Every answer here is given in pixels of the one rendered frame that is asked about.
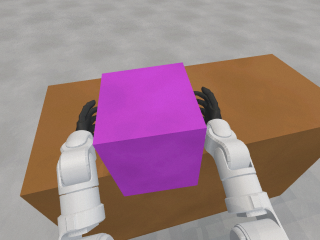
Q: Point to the left robot forearm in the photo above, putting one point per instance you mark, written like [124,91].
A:
[77,178]

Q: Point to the right robot forearm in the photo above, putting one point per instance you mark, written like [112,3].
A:
[244,195]

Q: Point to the right robot hand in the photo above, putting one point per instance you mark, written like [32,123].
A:
[211,110]

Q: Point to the left robot hand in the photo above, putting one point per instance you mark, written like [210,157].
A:
[86,120]

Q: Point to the pedestal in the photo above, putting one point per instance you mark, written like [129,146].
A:
[273,109]

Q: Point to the robot right upper arm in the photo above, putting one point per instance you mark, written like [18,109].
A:
[263,229]

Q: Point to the carton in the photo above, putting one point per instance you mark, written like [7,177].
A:
[149,130]

